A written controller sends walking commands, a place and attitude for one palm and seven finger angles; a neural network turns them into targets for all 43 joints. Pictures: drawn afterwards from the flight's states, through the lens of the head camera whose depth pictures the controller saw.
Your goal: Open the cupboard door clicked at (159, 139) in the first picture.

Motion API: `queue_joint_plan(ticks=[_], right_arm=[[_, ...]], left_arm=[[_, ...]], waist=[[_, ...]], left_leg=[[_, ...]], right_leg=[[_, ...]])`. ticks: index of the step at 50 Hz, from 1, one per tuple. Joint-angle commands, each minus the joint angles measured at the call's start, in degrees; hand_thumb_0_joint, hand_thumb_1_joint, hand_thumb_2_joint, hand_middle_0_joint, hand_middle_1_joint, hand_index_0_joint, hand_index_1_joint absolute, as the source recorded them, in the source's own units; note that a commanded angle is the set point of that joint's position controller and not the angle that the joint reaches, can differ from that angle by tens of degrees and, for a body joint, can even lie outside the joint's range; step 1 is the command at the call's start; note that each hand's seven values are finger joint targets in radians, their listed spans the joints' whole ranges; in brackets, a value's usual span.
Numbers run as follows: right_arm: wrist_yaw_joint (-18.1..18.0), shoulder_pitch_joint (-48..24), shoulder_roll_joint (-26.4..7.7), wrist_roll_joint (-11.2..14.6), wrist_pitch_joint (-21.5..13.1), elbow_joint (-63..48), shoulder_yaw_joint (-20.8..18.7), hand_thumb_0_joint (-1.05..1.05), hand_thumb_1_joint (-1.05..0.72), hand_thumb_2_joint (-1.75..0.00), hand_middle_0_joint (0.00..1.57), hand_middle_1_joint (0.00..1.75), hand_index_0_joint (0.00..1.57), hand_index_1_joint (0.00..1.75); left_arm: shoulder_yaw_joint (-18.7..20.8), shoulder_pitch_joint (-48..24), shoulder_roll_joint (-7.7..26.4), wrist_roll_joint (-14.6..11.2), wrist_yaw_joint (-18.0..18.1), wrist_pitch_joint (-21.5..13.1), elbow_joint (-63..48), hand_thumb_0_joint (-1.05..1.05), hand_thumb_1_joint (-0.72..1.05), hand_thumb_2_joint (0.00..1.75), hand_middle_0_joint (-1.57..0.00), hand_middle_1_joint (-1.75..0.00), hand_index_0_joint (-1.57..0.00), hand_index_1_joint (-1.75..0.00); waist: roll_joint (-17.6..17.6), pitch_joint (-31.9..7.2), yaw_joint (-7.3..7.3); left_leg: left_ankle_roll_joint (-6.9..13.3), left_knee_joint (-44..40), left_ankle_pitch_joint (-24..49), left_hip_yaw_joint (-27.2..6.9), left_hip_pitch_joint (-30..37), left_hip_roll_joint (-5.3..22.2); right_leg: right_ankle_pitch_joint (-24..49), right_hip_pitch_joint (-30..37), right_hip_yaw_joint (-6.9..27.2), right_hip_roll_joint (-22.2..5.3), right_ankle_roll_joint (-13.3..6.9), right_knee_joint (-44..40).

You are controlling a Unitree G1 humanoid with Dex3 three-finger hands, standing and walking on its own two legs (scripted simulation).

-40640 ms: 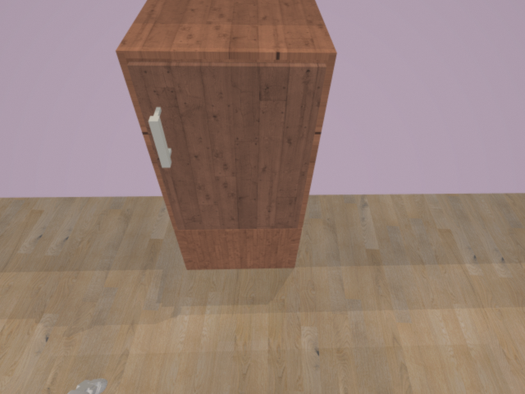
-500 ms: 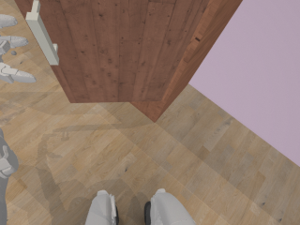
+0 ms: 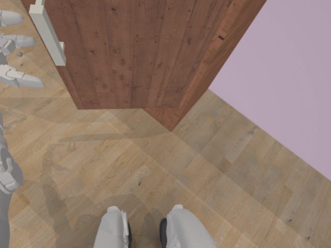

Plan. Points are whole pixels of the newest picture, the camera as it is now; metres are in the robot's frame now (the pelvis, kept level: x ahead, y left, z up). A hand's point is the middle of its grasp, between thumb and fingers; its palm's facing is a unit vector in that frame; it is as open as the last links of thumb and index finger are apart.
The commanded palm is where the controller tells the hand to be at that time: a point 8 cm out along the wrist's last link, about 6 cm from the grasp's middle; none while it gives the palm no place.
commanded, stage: slide the fingers in behind the handle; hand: left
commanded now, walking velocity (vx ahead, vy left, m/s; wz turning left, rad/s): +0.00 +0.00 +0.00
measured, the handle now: (51, 32) +0.58 +0.21 +0.07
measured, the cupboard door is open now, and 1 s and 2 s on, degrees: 44 44 46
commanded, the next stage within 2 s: close the thumb around the handle in 1.50 s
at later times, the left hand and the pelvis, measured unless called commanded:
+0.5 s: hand (40, 55) +0.52 +0.22 +0.07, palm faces +0.01 -1.00 -0.01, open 14.0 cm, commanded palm +0.50 +0.25 +0.07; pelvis +0.00 -0.01 +0.01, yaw +0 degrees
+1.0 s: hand (62, 53) +0.53 +0.19 +0.07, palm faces +0.02 -1.00 -0.02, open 14.0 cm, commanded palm +0.51 +0.22 +0.07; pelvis +0.01 -0.02 +0.00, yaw +1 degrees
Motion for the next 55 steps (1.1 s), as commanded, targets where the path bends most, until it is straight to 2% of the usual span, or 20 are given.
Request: queue_joint_plan(ticks=[1,6,7,10,15,16,19,21,23,24,26,27,28,33,40,43,46,50,54,55], right_arm=[[-0.5,11.7,-12.2,-0.7,-0.5,-1.2,-5.1,0.00,-0.90,-0.90,0.20,0.30,0.20,0.30],[-0.2,11.7,-12.1,-0.6,-0.3,-1.4,-5.1,0.00,-0.90,-0.90,0.20,0.30,0.20,0.30],[-0.2,11.7,-12.0,-0.5,-0.2,-1.3,-5.1,0.00,-0.90,-0.90,0.20,0.30,0.20,0.30],[0.0,11.9,-11.9,-0.7,-0.3,-1.7,-5.3,0.00,-0.90,-0.90,0.20,0.30,0.20,0.30],[0.3,11.5,-11.5,-0.6,-0.1,-1.6,-5.4,0.00,-0.90,-0.90,0.20,0.30,0.20,0.30],[0.2,11.4,-11.5,-0.5,-0.1,-1.4,-5.4,0.00,-0.90,-0.90,0.20,0.30,0.20,0.30],[0.4,11.4,-11.3,-0.6,-0.2,-1.5,-5.6,0.00,-0.90,-0.90,0.20,0.30,0.20,0.30],[0.5,11.2,-11.1,-0.6,-0.2,-1.1,-5.7,0.00,-0.90,-0.90,0.20,0.30,0.20,0.30],[0.3,11.3,-11.1,-0.6,-0.3,-1.0,-5.6,0.00,-0.90,-0.90,0.20,0.30,0.20,0.30],[0.2,11.1,-11.3,-0.4,-0.3,-0.8,-5.6,0.00,-0.90,-0.90,0.20,0.30,0.20,0.30],[0.3,10.9,-10.9,-0.4,-0.5,-0.9,-5.5,0.00,-0.90,-0.90,0.20,0.30,0.20,0.30],[0.2,11.1,-11.1,-0.6,-0.6,-0.9,-5.5,0.00,-0.90,-0.90,0.20,0.30,0.20,0.30],[0.2,11.1,-10.8,-0.7,-0.7,-1.0,-5.5,0.00,-0.90,-0.90,0.20,0.30,0.20,0.30],[0.5,11.1,-10.7,-1.0,-0.9,-1.0,-5.6,0.00,-0.90,-0.90,0.20,0.30,0.20,0.30],[0.6,10.8,-10.4,-0.5,-0.5,-1.0,-5.4,0.00,-0.90,-0.90,0.20,0.30,0.20,0.30],[0.6,11.2,-10.3,-0.7,-0.9,-1.2,-5.4,0.00,-0.90,-0.90,0.20,0.30,0.20,0.30],[1.0,10.9,-9.8,-0.7,-1.2,-0.8,-5.7,0.00,-0.90,-0.90,0.20,0.30,0.20,0.30],[1.1,11.3,-9.8,-0.7,-1.1,-0.3,-6.0,0.00,-0.90,-0.90,0.20,0.30,0.20,0.30],[1.0,11.6,-9.8,-0.7,-1.1,-0.6,-5.8,0.00,-0.90,-0.90,0.20,0.30,0.20,0.30],[1.2,11.4,-9.6,-0.7,-1.1,-0.5,-5.8,0.00,-0.90,-0.90,0.20,0.30,0.20,0.30]], left_arm=[[1.1,-23.0,13.3,-1.5,1.2,-4.5,-14.9,0.00,-0.50,0.30,-0.30,-1.20,-0.30,-1.20],[1.8,-21.1,13.0,-1.2,2.8,-4.1,-12.9,0.00,-0.50,0.30,-0.30,-1.20,-0.30,-1.20],[1.0,-22.1,12.3,-1.1,3.2,-3.9,-12.7,0.00,-0.50,0.30,-0.30,-1.20,-0.30,-1.20],[2.7,-21.9,14.0,-0.7,4.3,-5.1,-16.6,0.00,-0.50,0.30,-0.30,-1.20,-0.30,-1.20],[1.4,-19.0,10.8,-1.0,4.9,-5.5,-14.4,0.00,-0.50,0.30,-0.30,-1.20,-0.30,-1.20],[0.2,-20.9,9.9,-1.1,4.9,-5.4,-14.9,0.00,-0.50,0.30,-0.30,-1.20,-0.30,-1.20],[-0.7,-19.8,7.8,-1.3,5.0,-5.8,-15.6,0.00,-0.50,0.30,-0.30,-1.20,-0.30,-1.20],[-2.4,-20.3,5.3,-1.5,5.3,-5.8,-15.0,0.00,-0.50,0.30,-0.30,-1.20,-0.30,-1.20],[-1.8,-20.4,5.5,-1.9,5.6,-5.8,-13.4,0.00,-0.50,0.30,-0.30,-1.20,-0.30,-1.20],[-1.2,-21.2,6.8,-1.7,5.9,-5.8,-13.1,0.00,-0.50,0.30,-0.30,-1.20,-0.30,-1.20],[-2.5,-22.1,5.1,-1.3,6.5,-5.6,-12.4,0.00,-0.50,0.30,-0.30,-1.20,-0.30,-1.20],[-1.4,-22.7,6.8,-1.0,6.9,-6.0,-13.3,0.00,-0.50,0.30,-0.30,-1.20,-0.30,-1.20],[-2.4,-23.6,5.6,-0.9,7.1,-6.7,-14.6,0.00,-0.50,0.30,-0.30,-1.20,-0.30,-1.20],[-0.1,-22.8,7.6,-0.7,8.4,-8.0,-15.8,0.00,-0.50,0.30,-0.30,-1.20,-0.30,-1.20],[-2.3,-24.1,5.7,0.0,9.1,-5.9,-13.8,0.00,-0.50,0.30,-0.30,-1.20,-0.30,-1.20],[-0.7,-23.8,6.9,-0.6,9.4,-6.6,-15.3,0.00,-0.50,0.30,-0.30,-1.20,-0.30,-1.20],[-3.0,-22.6,3.2,-0.6,9.5,-7.4,-15.9,0.00,-0.50,0.30,-0.30,-1.20,-0.30,-1.20],[-4.0,-22.7,1.4,-0.6,9.9,-6.9,-14.6,0.00,-0.50,0.30,-0.30,-1.20,-0.30,-1.20],[-2.4,-22.2,3.4,-0.1,10.8,-6.3,-13.6,0.00,-0.50,0.30,-0.30,-1.20,-0.30,-1.20],[-4.7,-22.7,0.8,0.0,11.0,-6.2,-13.4,0.00,-0.50,0.30,-0.30,-1.20,-0.30,-1.20]], waist=[[15.3,-31.7,0.33],[12.4,-29.4,0.49],[11.8,-28.1,-0.20],[14.1,-32.2,1.36],[11.1,-29.2,0.93],[11.5,-28.2,0.11],[13.6,-30.0,1.09],[12.0,-28.0,0.07],[8.7,-26.2,-0.32],[9.3,-26.5,-0.27],[9.5,-25.6,-0.38],[9.4,-26.6,-0.05],[12.0,-27.6,-0.10],[11.1,-32.3,0.77],[10.0,-29.2,-0.27],[8.8,-31.4,0.26],[10.5,-32.2,0.28],[9.4,-30.6,-0.25],[8.3,-30.1,0.31],[8.6,-29.2,-0.44]], left_leg=[[-2.3,-7.2,29.6,-8.2,38.7,0.1],[-1.8,-7.6,26.8,-7.2,35.1,-0.2],[-1.7,-7.9,25.4,-7.2,34.4,-0.2],[-2.0,-7.9,28.7,-7.0,37.0,-0.3],[-1.6,-7.9,26.8,-6.0,34.3,-0.6],[-1.6,-8.0,26.1,-6.0,34.1,-0.5],[-2.0,-8.3,27.7,-6.3,37.0,-0.6],[-1.9,-8.4,26.6,-6.5,36.7,-0.5],[-1.3,-8.1,24.6,-6.0,33.3,-0.8],[-1.3,-8.1,23.7,-5.7,32.6,-0.8],[-1.2,-8.0,22.4,-5.4,31.2,-1.1],[-1.3,-7.9,22.4,-5.6,31.3,-1.1],[-1.4,-7.6,24.0,-5.7,33.4,-1.1],[-1.2,-6.3,27.0,-5.1,33.0,-1.4],[-0.9,-6.3,24.3,-4.2,29.4,-1.5],[-0.7,-5.9,25.4,-4.0,28.4,-1.7],[-0.9,-5.9,26.5,-3.9,30.6,-1.6],[-0.9,-6.1,25.2,-3.9,29.9,-1.7],[-0.7,-6.2,24.5,-3.4,27.2,-1.9],[-0.7,-6.4,24.2,-3.5,27.8,-2.0]], right_leg=[[14.4,0.6,2.2,1.6,-1.1,-5.8],[14.2,2.6,2.4,1.6,-0.9,-6.3],[13.6,2.4,2.4,1.6,-0.9,-6.6],[15.6,4.3,2.6,1.7,-1.1,-6.1],[16.1,5.7,2.9,1.8,-0.9,-6.8],[15.9,5.2,3.0,1.8,-0.8,-6.9],[15.7,4.4,2.8,1.8,-1.1,-6.8],[15.1,3.4,2.7,1.8,-1.0,-7.2],[15.2,4.9,3.0,1.8,-0.9,-7.3],[15.1,5.1,3.4,1.6,-0.8,-7.3],[14.5,5.1,3.5,1.5,-0.8,-7.2],[14.4,5.5,3.5,1.4,-0.8,-6.9],[14.8,4.1,3.4,1.5,-1.1,-6.4],[18.8,8.2,4.2,1.5,-0.9,-5.6],[19.2,9.1,4.6,1.4,-0.5,-6.2],[21.5,12.0,5.1,1.5,-0.5,-5.8],[22.0,10.7,5.0,1.4,-0.5,-5.9],[21.1,10.4,4.9,1.5,-0.4,-6.3],[21.9,12.2,5.2,1.3,-0.4,-6.0],[21.3,11.0,5.1,1.3,-0.3,-6.4]])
